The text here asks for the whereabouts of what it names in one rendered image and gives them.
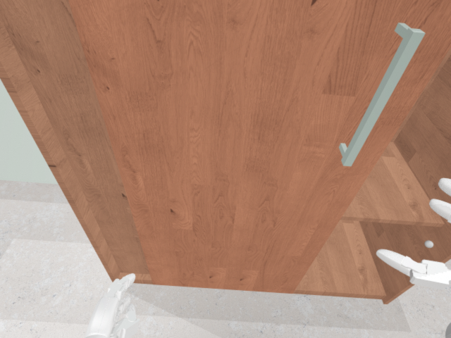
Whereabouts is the robot left hand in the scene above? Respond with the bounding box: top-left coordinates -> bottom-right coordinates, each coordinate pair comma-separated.
85,273 -> 140,338

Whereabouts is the robot right hand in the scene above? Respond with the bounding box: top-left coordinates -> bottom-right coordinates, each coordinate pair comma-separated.
376,178 -> 451,290

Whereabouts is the wardrobe door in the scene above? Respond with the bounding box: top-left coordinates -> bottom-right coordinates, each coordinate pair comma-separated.
68,0 -> 451,294
0,0 -> 150,275

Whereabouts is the handle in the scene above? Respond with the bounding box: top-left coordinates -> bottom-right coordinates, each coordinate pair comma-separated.
339,23 -> 425,166

